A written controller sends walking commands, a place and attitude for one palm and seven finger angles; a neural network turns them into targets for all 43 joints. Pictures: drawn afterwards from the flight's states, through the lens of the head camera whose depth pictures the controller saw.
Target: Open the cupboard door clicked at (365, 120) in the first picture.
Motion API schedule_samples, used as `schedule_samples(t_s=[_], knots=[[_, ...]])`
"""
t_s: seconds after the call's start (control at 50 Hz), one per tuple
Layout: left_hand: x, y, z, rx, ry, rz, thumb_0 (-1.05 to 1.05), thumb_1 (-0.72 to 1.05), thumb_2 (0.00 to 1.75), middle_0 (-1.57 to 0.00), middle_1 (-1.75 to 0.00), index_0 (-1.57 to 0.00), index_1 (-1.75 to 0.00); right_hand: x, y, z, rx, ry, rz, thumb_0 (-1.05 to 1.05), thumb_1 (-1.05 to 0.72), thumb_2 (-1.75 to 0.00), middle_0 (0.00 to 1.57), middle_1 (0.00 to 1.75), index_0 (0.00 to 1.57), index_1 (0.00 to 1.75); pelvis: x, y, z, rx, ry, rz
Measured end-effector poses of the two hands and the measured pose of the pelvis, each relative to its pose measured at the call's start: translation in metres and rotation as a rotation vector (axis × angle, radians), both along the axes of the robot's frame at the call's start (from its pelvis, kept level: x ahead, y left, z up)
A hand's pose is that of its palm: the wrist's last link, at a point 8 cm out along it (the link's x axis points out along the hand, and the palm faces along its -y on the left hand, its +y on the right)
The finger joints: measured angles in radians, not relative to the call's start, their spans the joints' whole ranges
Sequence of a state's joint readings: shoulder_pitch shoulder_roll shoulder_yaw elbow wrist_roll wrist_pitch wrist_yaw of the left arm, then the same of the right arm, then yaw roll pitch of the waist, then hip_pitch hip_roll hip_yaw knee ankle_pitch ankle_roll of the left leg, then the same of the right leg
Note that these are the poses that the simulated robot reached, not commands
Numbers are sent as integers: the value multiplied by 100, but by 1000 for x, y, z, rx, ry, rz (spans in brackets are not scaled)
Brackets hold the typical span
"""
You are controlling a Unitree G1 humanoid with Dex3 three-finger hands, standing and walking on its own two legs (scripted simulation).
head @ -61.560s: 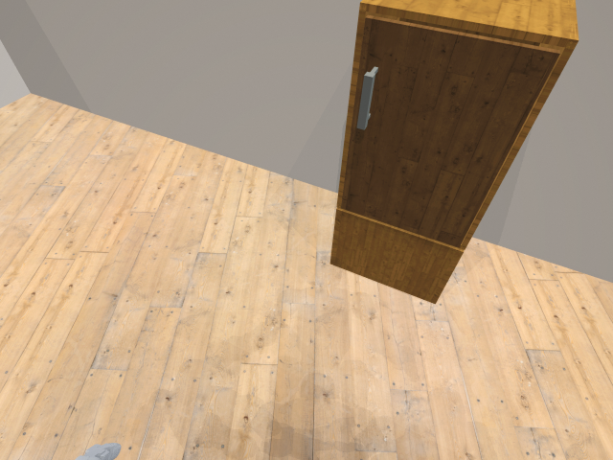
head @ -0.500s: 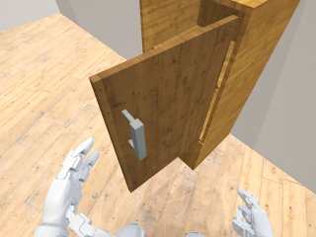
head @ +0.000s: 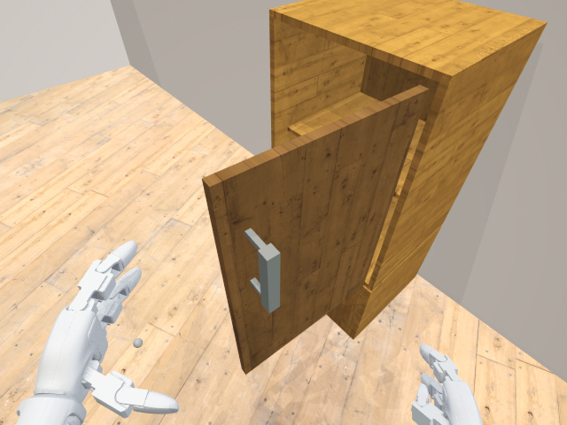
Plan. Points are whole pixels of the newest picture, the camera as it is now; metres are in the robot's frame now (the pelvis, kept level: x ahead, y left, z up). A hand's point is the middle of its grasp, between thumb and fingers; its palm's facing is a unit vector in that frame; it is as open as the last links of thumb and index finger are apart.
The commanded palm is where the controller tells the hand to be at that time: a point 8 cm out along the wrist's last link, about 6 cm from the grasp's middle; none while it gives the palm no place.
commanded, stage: draw the hand back to the body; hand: left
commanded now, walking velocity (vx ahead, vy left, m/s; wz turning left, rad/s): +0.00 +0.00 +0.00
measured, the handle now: (261, 271) +0.32 +0.07 +0.05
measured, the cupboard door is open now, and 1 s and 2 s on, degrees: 85 85 85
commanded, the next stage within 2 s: step back with the hand held close in 1.00 s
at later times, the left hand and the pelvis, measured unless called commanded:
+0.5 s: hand (66, 285) +0.21 +0.24 +0.18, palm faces +0.39 -0.84 -0.38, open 10.5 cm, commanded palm +0.16 +0.29 +0.20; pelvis +0.02 +0.00 +0.04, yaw -1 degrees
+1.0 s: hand (63, 272) +0.21 +0.24 +0.20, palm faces +0.44 -0.81 -0.38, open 7.4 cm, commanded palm +0.16 +0.28 +0.21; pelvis +0.02 -0.02 +0.05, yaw -1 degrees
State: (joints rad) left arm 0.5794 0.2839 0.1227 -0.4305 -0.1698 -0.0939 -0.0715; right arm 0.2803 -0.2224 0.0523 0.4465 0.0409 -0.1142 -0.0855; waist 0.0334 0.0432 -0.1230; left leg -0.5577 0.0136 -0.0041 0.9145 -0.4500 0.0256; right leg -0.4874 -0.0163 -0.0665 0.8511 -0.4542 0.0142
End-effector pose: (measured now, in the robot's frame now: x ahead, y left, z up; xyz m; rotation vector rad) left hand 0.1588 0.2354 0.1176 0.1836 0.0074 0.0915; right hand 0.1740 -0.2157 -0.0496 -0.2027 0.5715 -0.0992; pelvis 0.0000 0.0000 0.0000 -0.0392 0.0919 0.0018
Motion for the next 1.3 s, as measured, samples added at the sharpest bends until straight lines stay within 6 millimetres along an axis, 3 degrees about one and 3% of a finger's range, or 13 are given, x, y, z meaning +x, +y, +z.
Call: schedule_samples(t_s=[0.14, 0.34, 0.66, 0.74, 0.9, 1.14, 1.22, 1.3], knots=[[-6, 18, 20, 134, 40, 179, -1, -22, 42, -16, -30, -16, -30, 3, 6, 11, -6, 23, 4, 1, -90, -90, 20, 30, 20, 30, 6, 3, 18, 9, -49, -2], [2, 37, 54, 199, -26, 267, -1, 11, 56, -17, -30, -18, -30, 10, 9, 18, -8, 49, 29, 1, -90, -90, 20, 30, 20, 30, 13, 5, 35, 22, -113, -6], [10, 56, 102, 277, -171, 354, 1, 67, 80, -20, -30, -20, -30, 21, -8, 23, -11, 69, 21, 1, -90, -90, 20, 30, 20, 30, 19, -6, 46, 30, -155, -17], [10, 54, 104, 270, -179, 368, 1, 78, 85, -20, -30, -20, -30, 21, -13, 23, -8, 79, 16, 1, -90, -90, 20, 30, 20, 30, 19, -9, 47, 32, -159, -18], [10, 42, 95, 250, -141, 341, 1, 87, 89, -20, -30, -21, -30, 16, -23, 21, -11, 91, 1, 1, -90, -90, 20, 30, 20, 30, 17, -15, 47, 33, -166, -19], [5, 37, 100, 261, -160, 347, 1, 89, 90, -21, -30, -21, -30, 12, -28, 19, 0, 88, -5, 1, -90, -90, 20, 30, 20, 30, 14, -21, 48, 33, -177, -19], [7, 43, 113, 322, -208, 342, 1, 89, 90, -21, -30, -21, -30, 9, -29, 19, 0, 103, -8, 1, -90, -90, 20, 30, 20, 30, 9, -22, 48, 24, -149, -8], [6, 44, 109, 351, -171, 305, 1, 89, 90, -21, -30, -21, -30, 2, -34, 20, -8, 126, -43, 1, -90, -90, 20, 30, 20, 30, 3, -18, 48, 23, -118, -16]])
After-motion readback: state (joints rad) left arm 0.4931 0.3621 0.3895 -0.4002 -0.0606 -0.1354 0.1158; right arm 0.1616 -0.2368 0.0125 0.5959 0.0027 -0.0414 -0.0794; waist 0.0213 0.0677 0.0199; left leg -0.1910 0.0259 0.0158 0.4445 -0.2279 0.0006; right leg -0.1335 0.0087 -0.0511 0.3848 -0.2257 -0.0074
